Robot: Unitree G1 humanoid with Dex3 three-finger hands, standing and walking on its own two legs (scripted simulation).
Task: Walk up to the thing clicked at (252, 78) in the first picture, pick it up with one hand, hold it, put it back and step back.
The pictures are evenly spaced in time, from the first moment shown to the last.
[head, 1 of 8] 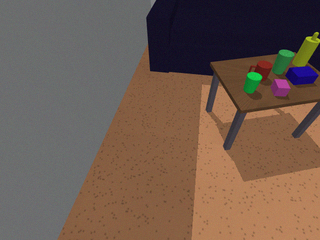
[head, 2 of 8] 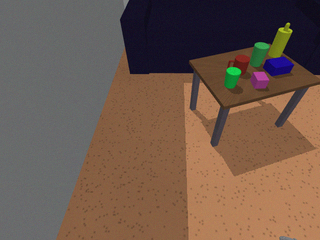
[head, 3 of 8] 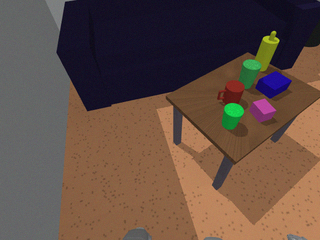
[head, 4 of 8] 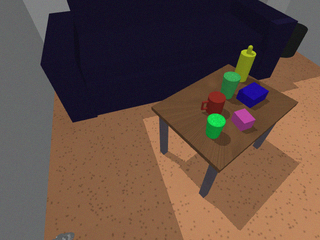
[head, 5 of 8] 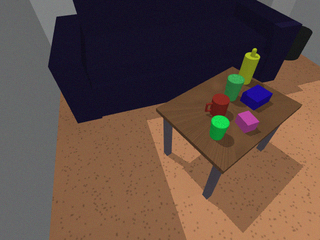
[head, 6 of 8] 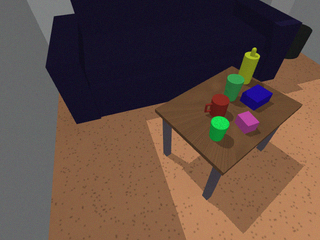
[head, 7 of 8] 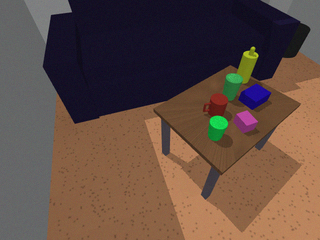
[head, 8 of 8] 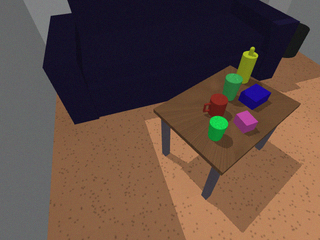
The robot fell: no
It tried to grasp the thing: no
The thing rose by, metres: 0.00
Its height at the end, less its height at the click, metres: +0.00
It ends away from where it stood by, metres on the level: 0.00
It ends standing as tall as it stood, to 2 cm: yes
